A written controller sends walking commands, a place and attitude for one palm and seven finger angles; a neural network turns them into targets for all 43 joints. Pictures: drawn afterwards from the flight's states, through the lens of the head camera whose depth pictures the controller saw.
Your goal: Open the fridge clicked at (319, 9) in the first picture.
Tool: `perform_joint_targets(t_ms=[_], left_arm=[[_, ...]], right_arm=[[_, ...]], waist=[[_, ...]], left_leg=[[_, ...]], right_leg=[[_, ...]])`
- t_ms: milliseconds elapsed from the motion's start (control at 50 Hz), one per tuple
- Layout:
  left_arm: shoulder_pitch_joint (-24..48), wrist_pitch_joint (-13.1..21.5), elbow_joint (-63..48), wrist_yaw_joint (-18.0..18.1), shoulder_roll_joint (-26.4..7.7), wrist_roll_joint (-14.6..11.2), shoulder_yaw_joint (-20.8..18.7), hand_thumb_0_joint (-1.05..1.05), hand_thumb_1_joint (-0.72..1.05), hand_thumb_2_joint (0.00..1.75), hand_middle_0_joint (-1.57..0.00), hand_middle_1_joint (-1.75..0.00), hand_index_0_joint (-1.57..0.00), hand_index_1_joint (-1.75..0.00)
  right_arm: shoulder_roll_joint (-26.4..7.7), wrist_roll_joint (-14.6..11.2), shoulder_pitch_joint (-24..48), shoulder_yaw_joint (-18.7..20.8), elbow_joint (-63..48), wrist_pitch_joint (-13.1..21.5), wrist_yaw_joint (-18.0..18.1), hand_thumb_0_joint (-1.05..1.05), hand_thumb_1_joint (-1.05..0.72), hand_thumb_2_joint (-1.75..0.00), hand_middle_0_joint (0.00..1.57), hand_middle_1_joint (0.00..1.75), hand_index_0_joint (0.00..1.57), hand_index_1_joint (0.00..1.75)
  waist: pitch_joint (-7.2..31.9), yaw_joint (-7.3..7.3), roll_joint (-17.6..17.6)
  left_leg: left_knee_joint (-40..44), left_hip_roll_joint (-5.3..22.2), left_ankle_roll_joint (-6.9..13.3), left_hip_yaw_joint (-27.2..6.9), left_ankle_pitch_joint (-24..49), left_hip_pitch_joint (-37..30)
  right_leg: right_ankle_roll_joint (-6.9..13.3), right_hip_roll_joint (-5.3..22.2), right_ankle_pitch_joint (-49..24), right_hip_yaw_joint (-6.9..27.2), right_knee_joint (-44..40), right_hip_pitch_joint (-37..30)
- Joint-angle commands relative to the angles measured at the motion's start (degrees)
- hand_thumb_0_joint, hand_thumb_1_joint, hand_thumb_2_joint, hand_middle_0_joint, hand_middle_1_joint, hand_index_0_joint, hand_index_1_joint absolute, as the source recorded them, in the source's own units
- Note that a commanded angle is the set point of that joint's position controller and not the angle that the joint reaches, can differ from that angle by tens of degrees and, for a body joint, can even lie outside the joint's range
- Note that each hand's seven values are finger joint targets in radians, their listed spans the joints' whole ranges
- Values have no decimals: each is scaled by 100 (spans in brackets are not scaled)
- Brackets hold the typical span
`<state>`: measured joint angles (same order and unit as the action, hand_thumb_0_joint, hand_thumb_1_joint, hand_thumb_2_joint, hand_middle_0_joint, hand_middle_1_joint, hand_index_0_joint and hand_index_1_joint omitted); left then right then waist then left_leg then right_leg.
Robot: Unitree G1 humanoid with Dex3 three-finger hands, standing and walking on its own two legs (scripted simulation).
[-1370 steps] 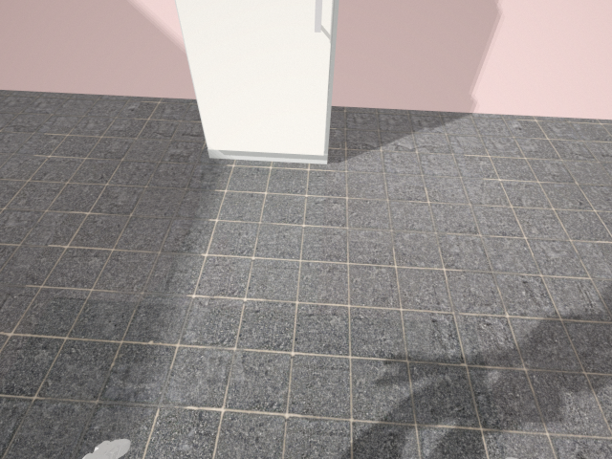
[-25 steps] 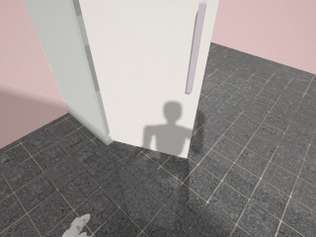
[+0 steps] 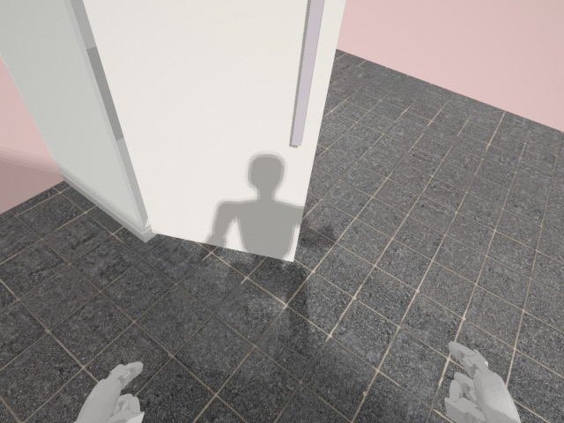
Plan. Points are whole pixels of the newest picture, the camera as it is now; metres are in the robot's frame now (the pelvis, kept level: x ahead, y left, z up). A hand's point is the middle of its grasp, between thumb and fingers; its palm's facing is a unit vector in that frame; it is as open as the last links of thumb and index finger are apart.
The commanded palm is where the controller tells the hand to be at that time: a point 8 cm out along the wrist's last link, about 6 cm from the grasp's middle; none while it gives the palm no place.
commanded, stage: let the arm hang, fingers relaxed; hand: right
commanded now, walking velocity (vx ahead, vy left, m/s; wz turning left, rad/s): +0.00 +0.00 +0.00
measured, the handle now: (308, 68) +0.81 +0.00 +0.14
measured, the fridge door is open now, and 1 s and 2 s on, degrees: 65 65 65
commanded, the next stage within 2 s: look to check the result in 0.92 s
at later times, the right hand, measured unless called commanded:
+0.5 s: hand out of the picture -0.02 -0.25 -0.15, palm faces -0.03 +0.97 -0.26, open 7.3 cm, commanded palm none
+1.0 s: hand out of the picture +0.06 -0.27 -0.15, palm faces -0.07 +0.96 -0.26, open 7.4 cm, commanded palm none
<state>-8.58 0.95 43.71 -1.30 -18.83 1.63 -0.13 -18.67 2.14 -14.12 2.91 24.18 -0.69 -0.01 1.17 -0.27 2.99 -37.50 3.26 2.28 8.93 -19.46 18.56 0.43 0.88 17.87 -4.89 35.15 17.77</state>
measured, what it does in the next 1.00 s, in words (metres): shifts its weight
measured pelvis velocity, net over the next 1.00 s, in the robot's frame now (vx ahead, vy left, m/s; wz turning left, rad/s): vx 0.00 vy -0.06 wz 0.04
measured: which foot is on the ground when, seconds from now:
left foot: down 0.00-1.00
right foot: down 0.00-1.00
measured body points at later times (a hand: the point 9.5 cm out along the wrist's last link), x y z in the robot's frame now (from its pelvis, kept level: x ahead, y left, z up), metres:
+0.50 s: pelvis -0.01 -0.04 +0.02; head -0.01 -0.04 +0.47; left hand -0.01 +0.20 -0.14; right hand -0.02 -0.30 -0.13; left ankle +0.01 +0.09 -0.73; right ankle +0.01 -0.12 -0.73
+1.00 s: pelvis +0.00 -0.06 +0.02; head +0.00 -0.06 +0.47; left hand +0.02 +0.22 -0.12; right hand +0.06 -0.32 -0.13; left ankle +0.01 +0.09 -0.73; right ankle +0.01 -0.12 -0.73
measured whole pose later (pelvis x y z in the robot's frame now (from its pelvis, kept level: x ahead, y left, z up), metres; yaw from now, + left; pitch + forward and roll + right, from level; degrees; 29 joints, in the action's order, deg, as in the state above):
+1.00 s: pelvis +0.00 -0.06 +0.02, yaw +2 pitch -2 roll +0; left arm -10.9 0.6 65.5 0.4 -15.4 1.3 -1.0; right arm -15.2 1.4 -9.4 0.2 64.8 0.4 0.3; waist -2.1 -0.6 -0.5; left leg -20.8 4.7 -2.1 5.6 -9.4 9.4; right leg 4.9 -2.5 10.3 -8.5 19.2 7.8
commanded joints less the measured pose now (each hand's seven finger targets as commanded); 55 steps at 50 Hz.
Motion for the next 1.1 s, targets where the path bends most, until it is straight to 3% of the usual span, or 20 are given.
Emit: perform_joint_targets(t_ms=[0, 100, 160, 260, 300, 380, 580, 700, 760, 800, 920, 1080], left_arm=[[16, 14, -266, 115, -732, 7, -173, 0, 90, 90, -20, -30, -20, -30], [107, -105, 361, 141, -336, -4, -20, 0, 90, 90, -20, -30, -20, -30], [-45, -147, 748, 175, -136, -22, 9, 0, 90, 90, -20, -30, -20, -30], [-364, -132, 1221, 224, -112, -45, -61, 0, 90, 90, -20, -30, -20, -30], [-466, -113, 1361, 235, -129, -59, -93, 0, 90, 90, -20, -30, -20, -30], [-632, -81, 1609, 256, -170, -62, -128, 0, 90, 90, -20, -30, -20, -30], [-633, -36, 1864, 242, -227, -50, -183, 0, 90, 90, -20, -30, -20, -30], [-500, -5, 1902, 231, -325, -39, -225, 0, 90, 90, -20, -30, -20, -30], [-391, 22, 1904, 232, -408, -40, -239, 0, 90, 90, -20, -30, -20, -30], [-355, 49, 1880, 230, -470, -52, -254, 0, 90, 90, -20, -30, -20, -30], [-171, 78, 1887, 235, -622, -67, -257, 0, 90, 90, -20, -30, -20, -30], [114, 55, 1840, 211, -833, -86, -257, 0, 90, 90, -20, -30, -20, -30]], right_arm=[[-763, -73, 45, 66, 613, 152, 21, 0, -90, -90, 20, 30, 20, 30], [-500, -110, 95, -136, 1988, 118, 50, 0, -90, -90, 20, 30, 20, 30], [-348, -125, -17, -204, 2629, 112, 62, 0, -90, -90, 20, 30, 20, 30], [-261, -125, -127, -204, 3346, 152, 73, 0, -90, -90, 20, 30, 20, 30], [-231, -117, -139, -212, 3549, 165, 85, 0, -90, -90, 20, 30, 20, 30], [-186, -115, -166, -209, 3820, 160, 105, 0, -90, -90, 20, 30, 20, 30], [-284, -95, -64, -169, 3956, 130, 130, 0, -90, -90, 20, 30, 20, 30], [-378, -83, 124, -131, 3898, 125, 125, 0, -90, -90, 20, 30, 20, 30], [-441, -80, 207, -112, 3865, 129, 118, 0, -90, -90, 20, 30, 20, 30], [-503, -80, 284, -94, 3839, 159, 115, 0, -90, -90, 20, 30, 20, 30], [-638, -87, 467, -80, 3820, 193, 110, 0, -90, -90, 20, 30, 20, 30], [-817, -93, 605, -96, 3828, 227, 94, 0, -90, -90, 20, 30, 20, 30]], waist=[[560, 5, -831], [265, 0, 227], [25, -23, 474], [-81, -43, 321], [-115, -38, -72], [-315, -4, -276], [-488, 60, -373], [-517, 63, -200], [-509, 82, -110], [-333, 65, -257], [-161, 22, -126], [-125, 0, -231]], left_leg=[[736, 622, 37, -931, 2278, -908], [1493, 526, -60, -1031, 1237, -847], [1925, 510, -31, -1072, 546, -823], [2179, 494, -14, -944, 509, -882], [2181, 493, -33, -860, 607, -917], [2107, 453, -52, -755, 622, -906], [1923, 429, -86, -747, 644, -920], [1836, 431, -91, -770, 729, -946], [1802, 434, -95, -775, 860, -968], [1824, 463, -91, -799, 976, -1041], [1899, 512, -91, -819, 1222, -1039], [2101, 569, -85, -879, 1272, -1038]], right_leg=[[143, 623, -2371, 701, -592, -225], [78, 579, -1360, 628, -1173, -504], [48, 541, -556, 613, -1443, -420], [75, 590, -266, 639, -1679, -460], [101, 634, -378, 668, -1749, -509], [142, 690, -306, 714, -1942, -435], [213, 726, -6, 814, -2265, -281], [206, 768, 87, 894, -2435, -254], [201, 784, -28, 921, -2486, -309], [202, 773, -388, 867, -2384, -464], [181, 774, -1170, 754, -2220, -853], [195, 772, -1296, 731, -2149, -1057]])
